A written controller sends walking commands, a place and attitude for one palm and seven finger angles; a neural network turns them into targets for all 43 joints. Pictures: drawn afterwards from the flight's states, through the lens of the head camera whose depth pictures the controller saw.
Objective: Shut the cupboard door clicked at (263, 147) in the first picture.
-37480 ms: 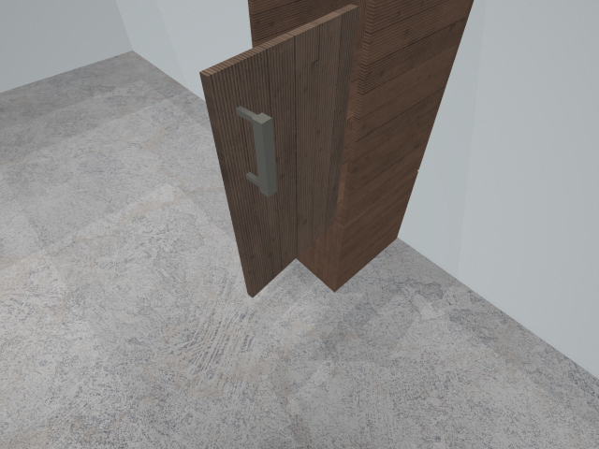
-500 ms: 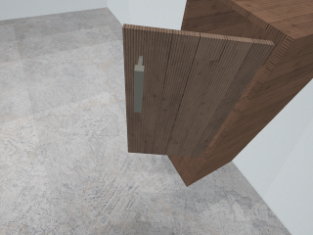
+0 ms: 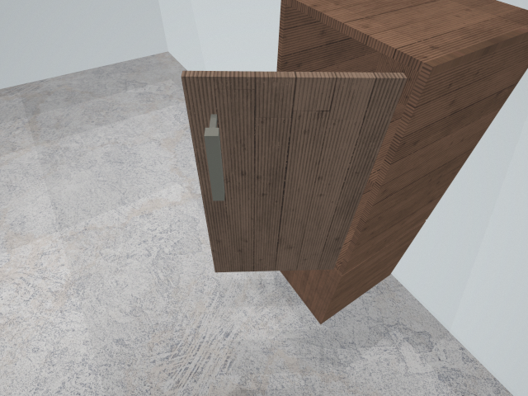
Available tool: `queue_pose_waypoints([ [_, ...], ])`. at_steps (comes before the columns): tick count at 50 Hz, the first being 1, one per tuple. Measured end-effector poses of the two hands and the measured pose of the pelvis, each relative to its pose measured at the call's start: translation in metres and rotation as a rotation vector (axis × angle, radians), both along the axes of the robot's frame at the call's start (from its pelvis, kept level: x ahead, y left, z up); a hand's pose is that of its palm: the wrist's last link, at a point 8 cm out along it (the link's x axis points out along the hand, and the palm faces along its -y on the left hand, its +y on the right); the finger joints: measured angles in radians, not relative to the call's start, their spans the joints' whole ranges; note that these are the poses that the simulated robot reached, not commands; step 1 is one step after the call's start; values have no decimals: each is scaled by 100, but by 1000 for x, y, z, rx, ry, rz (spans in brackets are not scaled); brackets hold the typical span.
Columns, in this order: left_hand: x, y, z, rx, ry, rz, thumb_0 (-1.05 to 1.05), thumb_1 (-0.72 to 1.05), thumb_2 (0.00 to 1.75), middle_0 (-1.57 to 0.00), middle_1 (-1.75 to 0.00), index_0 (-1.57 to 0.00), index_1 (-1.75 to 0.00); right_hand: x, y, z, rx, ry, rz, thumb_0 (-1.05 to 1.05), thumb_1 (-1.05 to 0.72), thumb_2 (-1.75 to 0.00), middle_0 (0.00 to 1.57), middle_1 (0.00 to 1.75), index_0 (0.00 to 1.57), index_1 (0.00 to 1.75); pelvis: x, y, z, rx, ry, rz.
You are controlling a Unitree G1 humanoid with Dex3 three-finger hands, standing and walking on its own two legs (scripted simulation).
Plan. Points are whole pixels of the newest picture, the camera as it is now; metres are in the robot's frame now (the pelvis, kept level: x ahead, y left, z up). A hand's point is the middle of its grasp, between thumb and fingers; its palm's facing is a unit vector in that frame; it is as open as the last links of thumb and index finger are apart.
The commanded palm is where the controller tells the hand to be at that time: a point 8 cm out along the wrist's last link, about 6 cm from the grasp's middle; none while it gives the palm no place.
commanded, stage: look again from close up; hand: left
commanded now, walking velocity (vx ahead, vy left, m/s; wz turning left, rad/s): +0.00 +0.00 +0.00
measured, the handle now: (216, 159) +0.47 +0.11 +0.10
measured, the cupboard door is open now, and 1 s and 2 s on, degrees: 59 59 59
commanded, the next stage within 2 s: shuffle to correct the standing spot in 0.46 s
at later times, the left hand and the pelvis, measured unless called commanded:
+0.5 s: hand out of the picture -0.05 +0.18 -0.18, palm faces +0.03 -0.98 -0.20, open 7.4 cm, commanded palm none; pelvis -0.04 +0.00 -0.01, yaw +1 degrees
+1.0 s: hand out of the picture -0.07 +0.13 -0.19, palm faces +0.08 -0.99 -0.12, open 7.4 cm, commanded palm none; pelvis -0.01 -0.02 -0.01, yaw +2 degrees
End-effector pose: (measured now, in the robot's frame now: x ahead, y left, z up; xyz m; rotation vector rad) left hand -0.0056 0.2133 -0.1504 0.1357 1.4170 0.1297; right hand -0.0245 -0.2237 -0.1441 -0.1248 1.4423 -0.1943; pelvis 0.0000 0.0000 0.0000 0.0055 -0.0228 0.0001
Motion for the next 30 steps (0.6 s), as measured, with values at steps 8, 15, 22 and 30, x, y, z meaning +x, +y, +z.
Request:
queue_pose_waypoints([
  [8, -17, 1, -2, 19, -46, -13, 1, 92, 90, -20, -30, -20, -30, -20, 3, -7, 7, -30, 22, 1, -91, -89, 20, 30, 20, 30, -18, 1, -7, -18, -6, 14],
  [15, -30, 9, -2, 33, -74, -6, 1, 92, 90, -20, -30, -20, -30, -8, 8, -11, 30, -106, 41, 1, -91, -89, 20, 30, 20, 30, -32, 2, -10, -13, -7, 16],
  [22, -44, 14, -1, 35, -79, 7, 1, 91, 90, -19, -30, -20, -30, 3, -1, -5, 1, -152, 64, 1, -92, -89, 20, 30, 21, 30, -39, 4, -9, -12, -2, 16],
  [30, -55, 16, -3, 22, -57, 15, 1, 91, 90, -19, -30, -20, -30, 10, -11, 4, -34, -156, 90, 1, -91, -89, 20, 30, 20, 30, -42, 3, -7, -15, 3, 20],
])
